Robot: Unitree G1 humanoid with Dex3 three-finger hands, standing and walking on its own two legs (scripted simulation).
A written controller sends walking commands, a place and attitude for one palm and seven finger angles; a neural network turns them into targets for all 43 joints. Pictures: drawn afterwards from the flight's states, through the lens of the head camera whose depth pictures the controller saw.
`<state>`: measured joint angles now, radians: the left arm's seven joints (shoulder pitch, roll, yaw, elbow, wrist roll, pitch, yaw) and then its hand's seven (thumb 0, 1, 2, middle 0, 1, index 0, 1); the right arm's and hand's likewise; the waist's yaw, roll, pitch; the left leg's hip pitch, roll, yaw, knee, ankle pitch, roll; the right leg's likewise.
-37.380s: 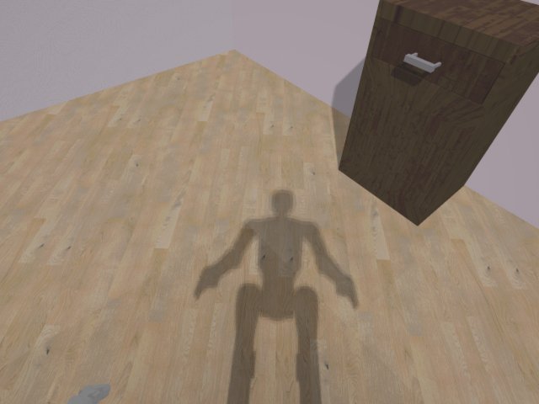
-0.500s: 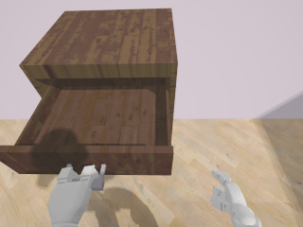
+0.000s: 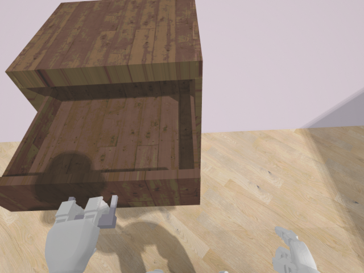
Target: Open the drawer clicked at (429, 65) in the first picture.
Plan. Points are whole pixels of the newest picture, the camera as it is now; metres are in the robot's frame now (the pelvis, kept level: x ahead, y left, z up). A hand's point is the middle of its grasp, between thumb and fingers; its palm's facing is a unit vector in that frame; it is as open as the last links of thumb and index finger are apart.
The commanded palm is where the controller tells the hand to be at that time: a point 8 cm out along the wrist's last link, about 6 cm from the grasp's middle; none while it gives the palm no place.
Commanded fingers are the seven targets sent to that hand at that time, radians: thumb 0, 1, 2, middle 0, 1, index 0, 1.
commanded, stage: open the thumb to release the handle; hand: left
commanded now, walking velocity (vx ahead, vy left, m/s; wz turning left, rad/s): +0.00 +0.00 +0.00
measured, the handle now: (90, 211) +0.24 +0.22 +0.02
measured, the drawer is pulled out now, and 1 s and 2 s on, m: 0.30 0.30 0.30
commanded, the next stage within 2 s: lift the hand off the handle in 0.34 s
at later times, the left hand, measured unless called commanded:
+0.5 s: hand (89, 243) +0.18 +0.21 +0.00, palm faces +0.04 -0.12 -0.99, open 13.5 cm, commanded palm +0.15 +0.21 +0.05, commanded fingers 0.00 -0.50 0.30 -0.30 -1.20 -0.30 -1.20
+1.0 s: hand (86, 230) +0.20 +0.21 +0.03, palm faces +0.08 -0.11 -0.99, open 13.6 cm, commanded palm +0.17 +0.20 +0.09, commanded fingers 0.00 -0.50 0.30 -0.30 -1.20 -0.30 -1.20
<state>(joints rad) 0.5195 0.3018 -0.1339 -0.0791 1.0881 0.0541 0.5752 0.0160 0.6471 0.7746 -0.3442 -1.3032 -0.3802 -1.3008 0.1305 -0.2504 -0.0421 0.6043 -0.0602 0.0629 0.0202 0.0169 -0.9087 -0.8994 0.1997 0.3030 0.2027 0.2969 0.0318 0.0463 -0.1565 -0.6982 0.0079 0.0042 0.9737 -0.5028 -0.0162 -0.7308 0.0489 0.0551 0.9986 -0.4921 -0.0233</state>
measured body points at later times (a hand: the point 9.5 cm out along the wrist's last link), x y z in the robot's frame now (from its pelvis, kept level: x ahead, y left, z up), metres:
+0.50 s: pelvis -0.01 +0.00 +0.01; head +0.02 -0.02 +0.46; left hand +0.17 +0.21 +0.06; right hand +0.21 -0.21 -0.08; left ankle -0.01 +0.13 -0.68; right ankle +0.00 -0.11 -0.68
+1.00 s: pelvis -0.01 +0.00 +0.02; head +0.01 -0.03 +0.47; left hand +0.19 +0.21 +0.09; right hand +0.21 -0.21 -0.08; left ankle -0.02 +0.13 -0.68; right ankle +0.00 -0.11 -0.68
